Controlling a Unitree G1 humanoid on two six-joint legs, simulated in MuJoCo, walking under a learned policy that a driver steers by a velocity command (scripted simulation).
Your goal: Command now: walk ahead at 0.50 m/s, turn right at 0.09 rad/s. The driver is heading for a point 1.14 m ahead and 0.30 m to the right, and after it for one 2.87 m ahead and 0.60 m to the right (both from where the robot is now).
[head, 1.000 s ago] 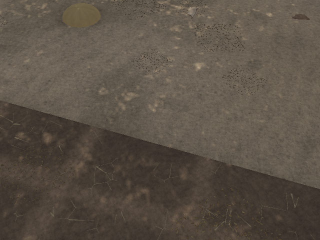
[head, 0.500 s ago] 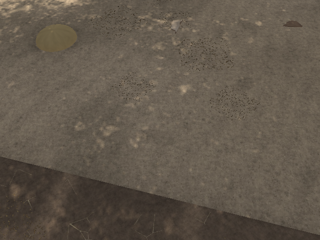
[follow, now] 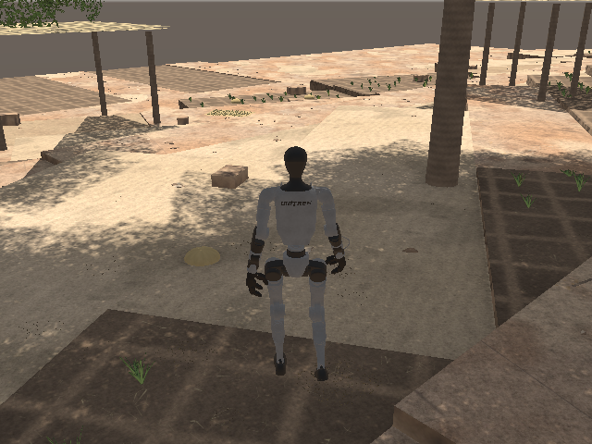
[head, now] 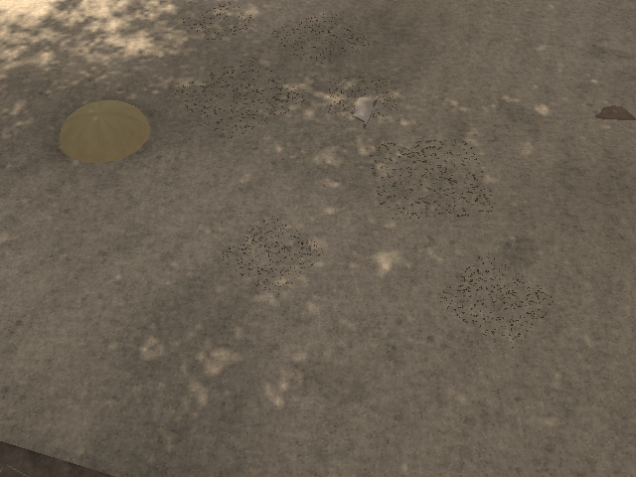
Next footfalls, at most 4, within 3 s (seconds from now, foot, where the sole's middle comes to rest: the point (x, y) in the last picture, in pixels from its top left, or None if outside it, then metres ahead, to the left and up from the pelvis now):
0.52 right None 0.49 -0.21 -0.85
0.94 left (413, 341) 0.88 -0.20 -0.85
1.40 right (515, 306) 0.99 -0.48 -0.85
1.90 left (416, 215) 1.32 -0.24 -0.85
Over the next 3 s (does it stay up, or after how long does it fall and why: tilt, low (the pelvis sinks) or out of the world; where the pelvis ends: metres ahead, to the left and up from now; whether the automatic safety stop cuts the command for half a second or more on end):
stays up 1.80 -0.39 -0.09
